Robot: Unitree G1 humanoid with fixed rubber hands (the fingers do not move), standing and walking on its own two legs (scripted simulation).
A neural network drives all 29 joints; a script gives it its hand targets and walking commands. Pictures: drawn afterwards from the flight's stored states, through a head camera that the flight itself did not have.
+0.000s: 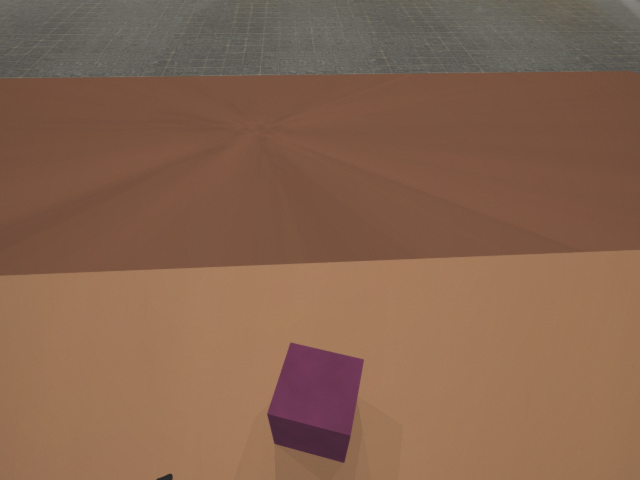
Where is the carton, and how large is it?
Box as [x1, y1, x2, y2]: [267, 342, 363, 462]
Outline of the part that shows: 290,342 267,413 274,443 343,462 351,430 363,359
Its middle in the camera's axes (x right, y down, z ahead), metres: -0.01 +0.46 +1.09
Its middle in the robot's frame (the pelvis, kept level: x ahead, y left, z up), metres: +0.47 +0.02 -0.64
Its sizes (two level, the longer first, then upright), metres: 0.210 0.200 0.250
